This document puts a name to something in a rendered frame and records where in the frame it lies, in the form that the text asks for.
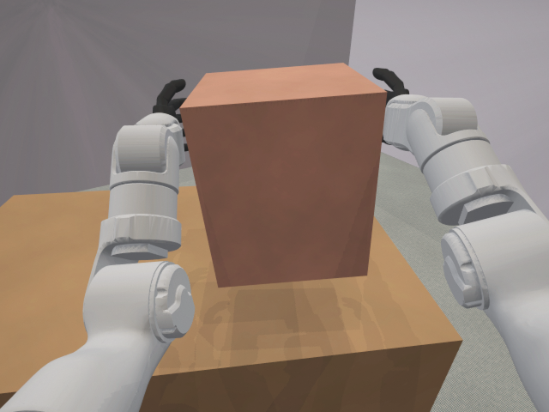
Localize right robot forearm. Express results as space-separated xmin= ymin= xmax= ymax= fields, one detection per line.
xmin=383 ymin=94 xmax=549 ymax=226

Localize left robot forearm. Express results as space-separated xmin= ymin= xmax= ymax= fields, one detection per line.
xmin=82 ymin=112 xmax=185 ymax=331

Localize robot left upper arm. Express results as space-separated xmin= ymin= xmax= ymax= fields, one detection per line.
xmin=0 ymin=261 xmax=195 ymax=412

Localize carton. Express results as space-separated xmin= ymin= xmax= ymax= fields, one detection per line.
xmin=179 ymin=63 xmax=387 ymax=288

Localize robot left hand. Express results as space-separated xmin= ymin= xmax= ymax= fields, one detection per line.
xmin=153 ymin=79 xmax=189 ymax=151

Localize robot right upper arm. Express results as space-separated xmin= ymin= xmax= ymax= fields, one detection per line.
xmin=441 ymin=209 xmax=549 ymax=412

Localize pedestal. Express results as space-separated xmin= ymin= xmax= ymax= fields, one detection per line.
xmin=0 ymin=186 xmax=463 ymax=412

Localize robot right hand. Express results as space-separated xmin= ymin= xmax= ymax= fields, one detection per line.
xmin=372 ymin=68 xmax=409 ymax=145

